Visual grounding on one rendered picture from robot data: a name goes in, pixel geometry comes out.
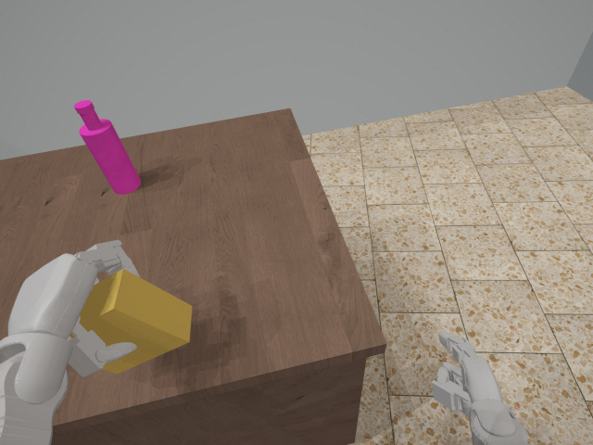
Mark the right robot hand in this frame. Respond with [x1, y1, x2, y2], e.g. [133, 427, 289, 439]
[432, 331, 504, 416]

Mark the robot left forearm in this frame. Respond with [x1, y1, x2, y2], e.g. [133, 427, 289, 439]
[0, 332, 73, 445]

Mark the table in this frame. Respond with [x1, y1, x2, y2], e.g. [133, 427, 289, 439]
[0, 108, 386, 445]

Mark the left robot hand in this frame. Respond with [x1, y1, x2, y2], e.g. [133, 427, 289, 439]
[8, 240, 140, 377]

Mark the robot right forearm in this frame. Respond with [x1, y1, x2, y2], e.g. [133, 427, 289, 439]
[469, 399, 528, 445]

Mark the sponge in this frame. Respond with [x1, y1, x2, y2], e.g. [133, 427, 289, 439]
[69, 269, 192, 374]

